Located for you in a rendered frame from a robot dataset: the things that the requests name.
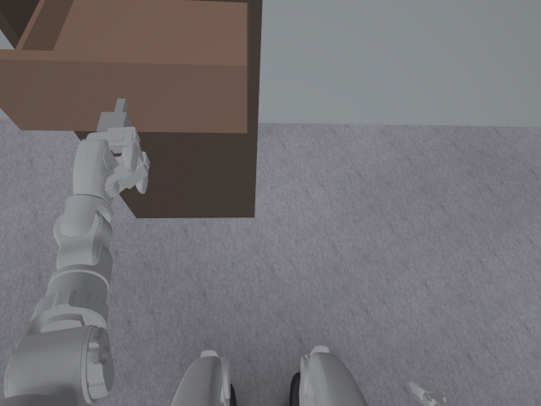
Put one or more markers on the cabinet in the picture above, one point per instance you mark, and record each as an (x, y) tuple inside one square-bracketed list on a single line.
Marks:
[(191, 175)]

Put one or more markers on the robot left hand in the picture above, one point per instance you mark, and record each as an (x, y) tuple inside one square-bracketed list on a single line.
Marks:
[(98, 172)]

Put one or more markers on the robot right shin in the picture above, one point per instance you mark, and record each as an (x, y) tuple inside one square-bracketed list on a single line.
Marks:
[(302, 400)]

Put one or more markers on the left robot upper arm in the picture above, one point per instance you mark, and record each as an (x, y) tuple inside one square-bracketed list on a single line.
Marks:
[(68, 367)]

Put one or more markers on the handle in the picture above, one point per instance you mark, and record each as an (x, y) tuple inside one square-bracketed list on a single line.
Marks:
[(117, 119)]

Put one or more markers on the robot left forearm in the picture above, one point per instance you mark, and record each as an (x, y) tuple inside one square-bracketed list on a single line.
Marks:
[(77, 291)]

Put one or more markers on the robot right hand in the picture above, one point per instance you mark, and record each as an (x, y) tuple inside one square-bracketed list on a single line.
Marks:
[(428, 396)]

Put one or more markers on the drawer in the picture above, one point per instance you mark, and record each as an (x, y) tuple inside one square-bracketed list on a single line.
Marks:
[(181, 65)]

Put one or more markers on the right robot thigh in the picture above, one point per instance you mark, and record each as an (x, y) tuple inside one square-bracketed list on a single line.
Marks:
[(326, 379)]

